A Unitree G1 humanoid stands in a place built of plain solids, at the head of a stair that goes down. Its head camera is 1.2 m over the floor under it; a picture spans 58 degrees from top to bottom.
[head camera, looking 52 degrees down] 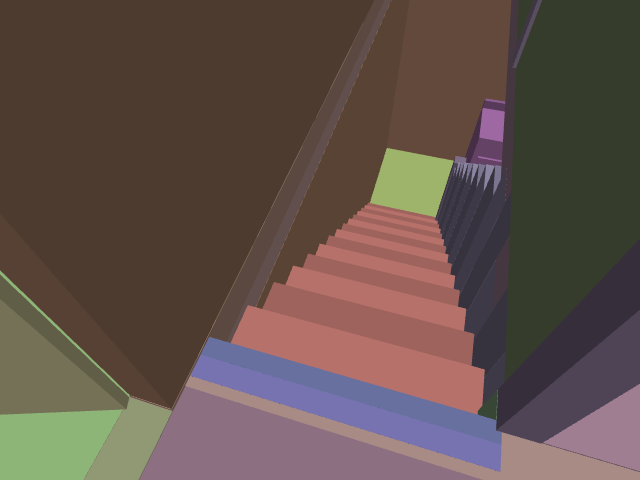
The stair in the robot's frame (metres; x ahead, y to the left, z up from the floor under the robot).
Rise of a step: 0.19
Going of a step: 0.23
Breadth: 0.85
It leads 17 degrees to the right of straight ahead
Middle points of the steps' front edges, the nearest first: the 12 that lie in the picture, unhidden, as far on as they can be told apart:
0.45 -0.08 0.00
0.67 -0.14 -0.19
0.89 -0.21 -0.39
1.11 -0.27 -0.58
1.33 -0.34 -0.78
1.55 -0.40 -0.97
1.77 -0.47 -1.17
1.99 -0.54 -1.36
2.21 -0.60 -1.56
2.43 -0.67 -1.75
2.65 -0.73 -1.94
2.87 -0.80 -2.14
